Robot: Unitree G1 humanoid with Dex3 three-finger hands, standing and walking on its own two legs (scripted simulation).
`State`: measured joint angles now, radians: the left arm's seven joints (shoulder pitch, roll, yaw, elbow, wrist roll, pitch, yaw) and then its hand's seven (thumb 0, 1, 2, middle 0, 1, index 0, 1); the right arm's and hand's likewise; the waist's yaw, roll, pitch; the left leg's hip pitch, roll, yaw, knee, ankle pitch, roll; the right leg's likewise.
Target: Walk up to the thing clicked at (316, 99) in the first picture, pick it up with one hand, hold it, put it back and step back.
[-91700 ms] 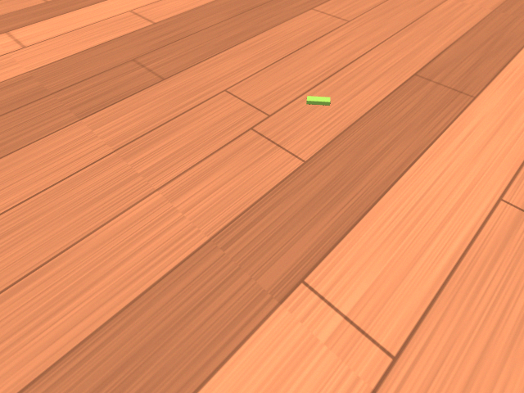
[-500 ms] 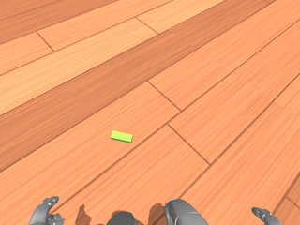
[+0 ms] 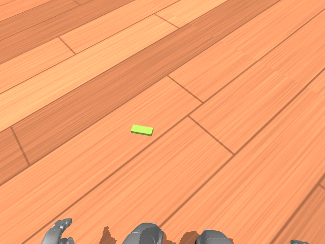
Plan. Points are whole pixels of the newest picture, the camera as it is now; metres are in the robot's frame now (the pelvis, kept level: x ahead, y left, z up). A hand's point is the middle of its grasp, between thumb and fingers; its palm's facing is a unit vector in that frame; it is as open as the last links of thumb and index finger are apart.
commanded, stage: step back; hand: left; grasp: from above
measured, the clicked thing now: (142, 130) +0.84 +0.25 -0.75
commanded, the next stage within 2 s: stand in 1.64 s
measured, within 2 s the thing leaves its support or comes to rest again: neither
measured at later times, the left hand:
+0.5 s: hand out of the picture -0.12 +0.25 -0.15, palm faces -0.03 -0.91 -0.42, open 7.4 cm
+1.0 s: hand out of the picture -0.23 +0.26 -0.14, palm faces +0.06 -0.92 -0.40, open 7.4 cm
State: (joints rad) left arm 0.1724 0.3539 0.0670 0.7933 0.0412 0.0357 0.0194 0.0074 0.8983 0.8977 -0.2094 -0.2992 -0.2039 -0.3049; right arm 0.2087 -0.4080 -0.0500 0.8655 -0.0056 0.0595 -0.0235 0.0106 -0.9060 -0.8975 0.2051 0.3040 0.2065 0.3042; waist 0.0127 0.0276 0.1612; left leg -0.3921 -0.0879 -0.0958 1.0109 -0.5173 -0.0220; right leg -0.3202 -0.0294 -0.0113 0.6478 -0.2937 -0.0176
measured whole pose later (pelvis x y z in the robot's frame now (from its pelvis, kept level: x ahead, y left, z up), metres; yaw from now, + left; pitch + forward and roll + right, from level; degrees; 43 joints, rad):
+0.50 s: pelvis -0.19 -0.02 -0.01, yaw -2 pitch -3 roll -1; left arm 0.20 0.36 0.06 0.89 0.03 0.03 0.00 0.01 0.90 0.90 -0.21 -0.30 -0.20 -0.30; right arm 0.07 -0.41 -0.06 0.82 -0.01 0.08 -0.01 0.01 -0.90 -0.90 0.21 0.30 0.21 0.30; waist 0.03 0.06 0.16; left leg -0.50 0.01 -0.09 0.81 -0.38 -0.01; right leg -0.24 0.04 0.01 0.68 -0.40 -0.02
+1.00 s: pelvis -0.27 -0.03 +0.00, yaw +2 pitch -4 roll +0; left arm 0.23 0.39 0.07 1.00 0.03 0.00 -0.02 0.01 0.90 0.90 -0.21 -0.30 -0.20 -0.30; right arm 0.22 -0.36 -0.04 0.99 -0.04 0.02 0.02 0.01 -0.90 -0.90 0.21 0.30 0.21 0.30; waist 0.01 0.01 0.07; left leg -0.21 0.04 -0.03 0.63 -0.36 -0.01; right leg -0.27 0.01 -0.01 0.62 -0.29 -0.02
